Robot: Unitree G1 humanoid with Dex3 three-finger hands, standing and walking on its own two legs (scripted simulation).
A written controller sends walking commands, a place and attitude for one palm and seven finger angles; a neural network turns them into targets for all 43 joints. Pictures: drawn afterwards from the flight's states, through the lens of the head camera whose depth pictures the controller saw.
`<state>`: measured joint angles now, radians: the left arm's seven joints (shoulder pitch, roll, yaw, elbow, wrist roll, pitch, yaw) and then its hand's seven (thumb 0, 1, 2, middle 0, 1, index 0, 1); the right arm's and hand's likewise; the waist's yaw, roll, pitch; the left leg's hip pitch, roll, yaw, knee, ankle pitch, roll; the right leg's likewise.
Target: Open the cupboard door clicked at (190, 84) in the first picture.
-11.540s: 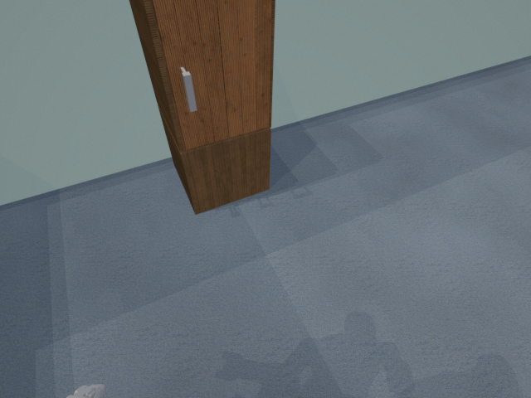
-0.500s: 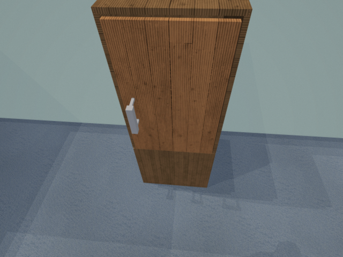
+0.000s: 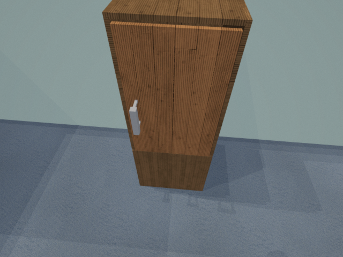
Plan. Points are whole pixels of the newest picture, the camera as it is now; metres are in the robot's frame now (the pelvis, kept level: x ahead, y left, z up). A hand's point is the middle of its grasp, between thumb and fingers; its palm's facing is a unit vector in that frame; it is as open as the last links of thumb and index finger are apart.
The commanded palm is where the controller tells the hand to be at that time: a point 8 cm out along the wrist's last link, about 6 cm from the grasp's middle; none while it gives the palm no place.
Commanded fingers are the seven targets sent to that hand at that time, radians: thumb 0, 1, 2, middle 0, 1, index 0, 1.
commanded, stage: look again from close up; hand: left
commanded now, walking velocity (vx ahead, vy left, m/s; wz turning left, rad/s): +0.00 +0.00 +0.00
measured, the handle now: (136, 117) +0.60 +0.17 -0.09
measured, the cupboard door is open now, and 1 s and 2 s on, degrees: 0 0 0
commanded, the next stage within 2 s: shuffle to correct the standing spot in 0.50 s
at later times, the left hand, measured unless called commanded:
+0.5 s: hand out of the picture +0.00 +0.20 -0.18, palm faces +0.04 -0.98 -0.21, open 7.4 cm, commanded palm none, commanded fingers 0.00 0.90 0.90 -0.20 -0.30 -0.20 -0.30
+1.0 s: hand out of the picture -0.03 +0.15 -0.19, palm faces +0.10 -0.98 -0.15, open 7.4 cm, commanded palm none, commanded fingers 0.00 0.90 0.90 -0.20 -0.30 -0.20 -0.30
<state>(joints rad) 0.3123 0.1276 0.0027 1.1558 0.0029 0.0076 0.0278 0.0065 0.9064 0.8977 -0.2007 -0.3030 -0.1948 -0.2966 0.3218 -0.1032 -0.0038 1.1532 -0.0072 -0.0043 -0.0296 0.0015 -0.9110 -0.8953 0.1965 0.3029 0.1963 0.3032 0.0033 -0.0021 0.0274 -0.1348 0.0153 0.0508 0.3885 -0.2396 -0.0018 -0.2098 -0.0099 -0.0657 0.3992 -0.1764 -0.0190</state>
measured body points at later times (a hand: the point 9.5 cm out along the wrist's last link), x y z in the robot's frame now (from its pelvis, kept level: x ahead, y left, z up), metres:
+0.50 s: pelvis -0.01 +0.02 -0.01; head -0.02 +0.01 +0.44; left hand +0.00 +0.25 -0.16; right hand +0.00 -0.20 -0.16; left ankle -0.02 +0.12 -0.74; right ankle +0.02 -0.10 -0.74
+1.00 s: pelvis +0.02 +0.00 -0.01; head +0.03 +0.00 +0.44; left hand -0.03 +0.20 -0.17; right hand +0.00 -0.22 -0.17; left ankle -0.01 +0.11 -0.73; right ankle +0.02 -0.10 -0.74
